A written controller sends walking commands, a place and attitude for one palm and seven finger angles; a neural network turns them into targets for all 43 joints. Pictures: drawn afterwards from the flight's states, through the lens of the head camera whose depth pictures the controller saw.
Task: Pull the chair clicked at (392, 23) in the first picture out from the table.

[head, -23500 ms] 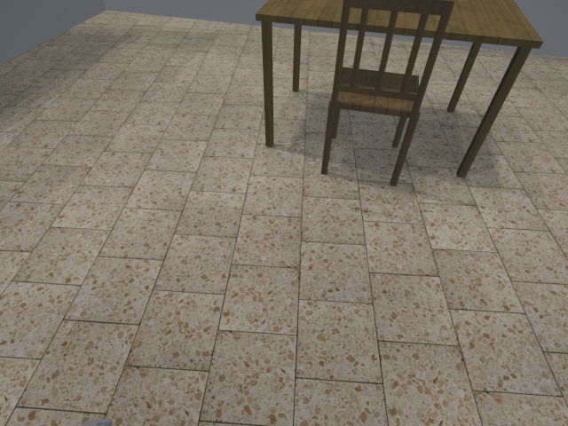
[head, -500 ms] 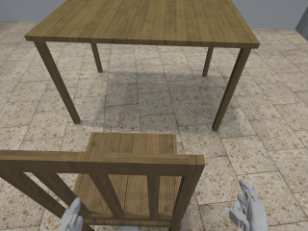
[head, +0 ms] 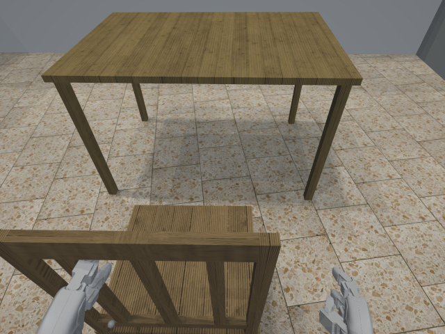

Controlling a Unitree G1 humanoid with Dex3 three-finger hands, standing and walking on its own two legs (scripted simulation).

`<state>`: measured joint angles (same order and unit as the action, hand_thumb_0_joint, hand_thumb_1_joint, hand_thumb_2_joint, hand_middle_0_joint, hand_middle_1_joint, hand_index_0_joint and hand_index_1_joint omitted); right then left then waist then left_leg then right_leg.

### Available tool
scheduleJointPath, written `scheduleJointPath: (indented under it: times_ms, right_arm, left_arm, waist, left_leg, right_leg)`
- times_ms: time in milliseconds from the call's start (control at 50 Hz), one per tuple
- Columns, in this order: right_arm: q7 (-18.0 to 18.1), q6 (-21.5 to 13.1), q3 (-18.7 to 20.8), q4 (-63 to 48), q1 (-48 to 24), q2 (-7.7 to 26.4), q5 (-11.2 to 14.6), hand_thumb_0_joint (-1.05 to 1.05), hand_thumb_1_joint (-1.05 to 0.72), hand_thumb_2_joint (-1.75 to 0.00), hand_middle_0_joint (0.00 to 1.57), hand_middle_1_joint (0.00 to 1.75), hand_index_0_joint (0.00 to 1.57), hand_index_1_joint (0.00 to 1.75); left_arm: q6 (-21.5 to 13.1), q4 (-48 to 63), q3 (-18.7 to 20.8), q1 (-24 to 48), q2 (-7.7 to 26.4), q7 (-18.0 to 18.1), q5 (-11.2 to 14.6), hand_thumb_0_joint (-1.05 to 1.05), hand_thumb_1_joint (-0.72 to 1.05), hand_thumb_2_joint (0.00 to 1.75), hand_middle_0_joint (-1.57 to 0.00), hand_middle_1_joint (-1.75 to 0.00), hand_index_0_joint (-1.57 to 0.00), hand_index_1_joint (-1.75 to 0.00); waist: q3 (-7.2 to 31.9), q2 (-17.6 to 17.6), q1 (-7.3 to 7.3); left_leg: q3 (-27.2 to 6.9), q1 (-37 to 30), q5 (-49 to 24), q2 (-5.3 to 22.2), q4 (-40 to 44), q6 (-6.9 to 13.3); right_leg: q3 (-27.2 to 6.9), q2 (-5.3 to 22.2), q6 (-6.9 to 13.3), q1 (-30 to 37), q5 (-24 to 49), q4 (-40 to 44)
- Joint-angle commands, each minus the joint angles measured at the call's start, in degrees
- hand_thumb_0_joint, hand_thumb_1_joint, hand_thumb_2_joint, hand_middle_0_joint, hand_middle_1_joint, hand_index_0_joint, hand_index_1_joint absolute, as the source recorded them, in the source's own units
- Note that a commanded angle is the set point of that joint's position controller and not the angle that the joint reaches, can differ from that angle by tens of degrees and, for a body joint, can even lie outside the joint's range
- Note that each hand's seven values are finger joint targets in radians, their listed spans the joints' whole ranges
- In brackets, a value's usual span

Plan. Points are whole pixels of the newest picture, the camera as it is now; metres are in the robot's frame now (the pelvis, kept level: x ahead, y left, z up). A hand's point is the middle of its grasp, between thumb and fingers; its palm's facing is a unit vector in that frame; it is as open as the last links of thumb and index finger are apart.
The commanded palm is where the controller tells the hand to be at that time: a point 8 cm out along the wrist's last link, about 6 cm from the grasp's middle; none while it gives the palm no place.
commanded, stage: draw the hand back to the body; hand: left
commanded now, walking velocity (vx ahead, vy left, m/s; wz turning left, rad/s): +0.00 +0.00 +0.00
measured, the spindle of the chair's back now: (159, 294) +0.21 +0.15 -0.04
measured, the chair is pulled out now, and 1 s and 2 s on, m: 0.61 0.59 0.61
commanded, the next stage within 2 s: step back with the hand held close in 0.94 s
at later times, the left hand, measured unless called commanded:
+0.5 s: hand (77, 293) +0.16 +0.23 +0.08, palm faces +0.24 -0.87 -0.44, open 9.7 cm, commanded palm +0.16 +0.29 +0.21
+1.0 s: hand (76, 291) +0.16 +0.24 +0.08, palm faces +0.26 -0.83 -0.49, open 7.1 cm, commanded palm +0.16 +0.29 +0.22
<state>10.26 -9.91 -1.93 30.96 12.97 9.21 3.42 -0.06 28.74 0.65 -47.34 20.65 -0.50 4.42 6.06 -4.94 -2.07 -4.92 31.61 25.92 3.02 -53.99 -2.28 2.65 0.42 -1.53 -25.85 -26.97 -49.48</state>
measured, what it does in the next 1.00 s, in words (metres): stands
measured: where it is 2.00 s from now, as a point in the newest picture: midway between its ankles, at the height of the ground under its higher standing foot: outside the picture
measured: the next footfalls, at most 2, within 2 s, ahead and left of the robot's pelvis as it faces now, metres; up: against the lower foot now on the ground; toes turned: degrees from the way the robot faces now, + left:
none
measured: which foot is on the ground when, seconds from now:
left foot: down 0.00-1.00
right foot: down 0.00-1.00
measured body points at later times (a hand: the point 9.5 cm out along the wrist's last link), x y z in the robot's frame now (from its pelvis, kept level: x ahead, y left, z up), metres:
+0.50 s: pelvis +0.03 -0.01 +0.04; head +0.04 -0.03 +0.49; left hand +0.14 +0.28 +0.11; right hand +0.24 -0.21 -0.04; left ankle +0.02 +0.14 -0.69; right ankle -0.01 -0.14 -0.69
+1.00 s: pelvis +0.04 -0.02 +0.04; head +0.05 -0.05 +0.49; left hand +0.15 +0.28 +0.11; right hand +0.24 -0.22 -0.06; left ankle +0.02 +0.14 -0.69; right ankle -0.01 -0.14 -0.69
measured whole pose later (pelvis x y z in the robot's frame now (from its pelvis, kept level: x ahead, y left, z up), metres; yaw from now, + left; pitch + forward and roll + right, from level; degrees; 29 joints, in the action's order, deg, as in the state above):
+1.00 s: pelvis +0.04 -0.02 +0.04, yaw +2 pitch -2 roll +0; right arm 6.9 -17.6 -3.9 40.9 11.2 12.5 3.3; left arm 17.3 21.4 6.7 -36.1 25.4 7.8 6.0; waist -2.8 -4.1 -5.6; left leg -5.3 12.0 18.8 1.7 -32.8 -3.3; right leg 4.4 2.0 -0.4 -7.2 -22.3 -31.9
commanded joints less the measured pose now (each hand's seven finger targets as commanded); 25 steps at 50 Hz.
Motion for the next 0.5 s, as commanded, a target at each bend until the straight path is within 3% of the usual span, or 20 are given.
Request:
scheduleJointPath:
  times_ms: [0,240,300,360,380,460,480]
  right_arm:
    - [1.3,-2.9,0.4,-8.7,-9.4,4.9,-1.1,0.00,-0.90,-0.90,0.20,0.30,0.20,0.30]
    - [0.1,-7.0,0.0,-3.5,-9.9,7.2,-1.9,0.00,-0.90,-0.90,0.20,0.30,0.20,0.30]
    - [-0.4,-8.3,-0.2,-2.4,-9.9,7.3,-1.7,0.00,-0.90,-0.90,0.20,0.30,0.20,0.30]
    - [-0.9,-9.2,0.0,-1.5,-9.8,7.9,-1.6,0.00,-0.90,-0.90,0.20,0.30,0.20,0.30]
    - [-1.1,-9.5,-0.1,-1.3,-10.0,8.2,-1.3,0.00,-0.90,-0.90,0.20,0.30,0.20,0.30]
    - [-1.4,-9.9,0.2,-0.5,-8.7,8.6,-0.8,0.00,-0.90,-0.90,0.20,0.30,0.20,0.30]
    - [-1.6,-10.0,0.1,-0.1,-9.0,8.6,-0.5,0.00,-0.90,-0.90,0.20,0.30,0.20,0.30]
  left_arm:
    - [-2.1,15.4,17.7,4.4,9.4,9.6,-2.0,0.00,-0.08,0.43,-0.07,-0.10,-0.07,-0.10]
    - [-1.5,20.3,22.4,16.7,13.6,12.2,-2.0,0.00,0.36,0.64,-0.13,-0.19,-0.13,-0.19]
    - [-0.9,22.8,23.3,18.8,14.9,12.8,-2.3,0.00,0.47,0.69,-0.14,-0.21,-0.14,-0.21]
    - [-0.4,24.3,24.3,21.9,16.1,13.3,-2.0,0.00,0.57,0.74,-0.16,-0.23,-0.16,-0.23]
    - [0.0,25.2,24.5,23.6,17.0,13.5,-2.0,0.00,0.61,0.76,-0.16,-0.24,-0.16,-0.24]
    - [0.7,27.0,26.1,26.9,19.1,14.3,-1.9,0.00,0.75,0.83,-0.18,-0.27,-0.18,-0.27]
    - [1.4,26.5,26.2,28.2,19.7,14.3,-1.7,0.00,0.79,0.85,-0.19,-0.28,-0.19,-0.28]
  waist:
    - [-2.8,-2.7,-1.87]
    - [1.2,-5.7,-2.19]
    - [2.7,-9.2,-2.53]
    - [3.4,-7.1,-2.37]
    - [3.2,-10.2,-2.33]
    - [5.1,-8.9,-2.38]
    - [3.3,-9.8,-2.22]
  left_leg:
    - [2.7,-11.0,-9.1,0.0,14.6,2.6]
    - [2.7,-23.0,-19.5,-0.3,23.2,2.5]
    - [2.7,-24.3,-23.2,-0.5,23.8,2.3]
    - [2.7,-25.1,-26.1,-0.5,24.0,2.4]
    - [2.7,-25.1,-26.4,-0.7,24.1,2.2]
    - [2.7,-26.3,-30.4,-0.7,23.8,2.5]
    - [2.7,-25.4,-30.5,-0.8,23.7,2.3]
  right_leg:
    - [0.6,2.1,4.1,2.1,7.3,18.4]
    - [1.1,2.9,3.8,13.5,19.3,23.1]
    - [1.3,3.1,3.9,15.9,22.5,22.7]
    - [1.8,3.2,3.6,17.0,25.4,22.6]
    - [1.2,3.2,3.8,17.4,25.8,22.6]
    - [2.0,3.6,3.5,18.8,29.6,21.3]
    - [1.6,3.3,3.6,18.4,29.7,21.6]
